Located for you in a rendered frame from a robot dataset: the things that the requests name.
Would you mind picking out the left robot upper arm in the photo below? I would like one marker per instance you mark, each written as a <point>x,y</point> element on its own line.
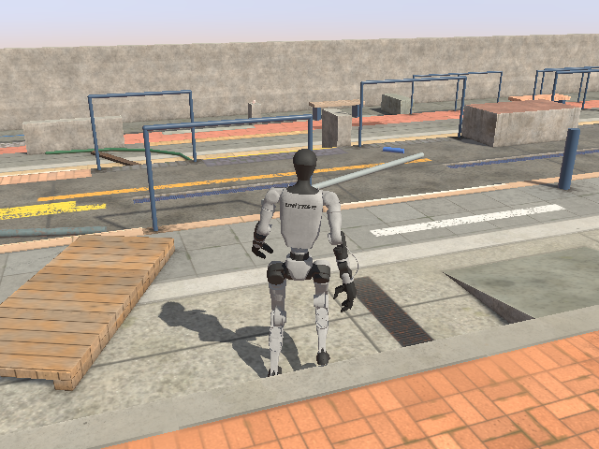
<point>272,197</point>

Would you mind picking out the robot right hand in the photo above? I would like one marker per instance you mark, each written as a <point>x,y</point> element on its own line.
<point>351,292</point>

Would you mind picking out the robot torso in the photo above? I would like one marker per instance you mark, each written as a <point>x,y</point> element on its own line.
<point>300,217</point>

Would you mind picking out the robot right thigh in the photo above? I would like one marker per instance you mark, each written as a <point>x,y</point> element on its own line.
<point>321,276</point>

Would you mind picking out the robot left hand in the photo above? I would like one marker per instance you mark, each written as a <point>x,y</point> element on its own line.
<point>265,246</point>

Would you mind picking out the left robot forearm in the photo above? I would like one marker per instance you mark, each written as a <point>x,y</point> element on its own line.
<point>258,239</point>

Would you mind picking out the right robot upper arm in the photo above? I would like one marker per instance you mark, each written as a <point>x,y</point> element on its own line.
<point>332,202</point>

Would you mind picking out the right robot forearm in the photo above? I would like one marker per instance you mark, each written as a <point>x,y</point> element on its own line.
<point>343,261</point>

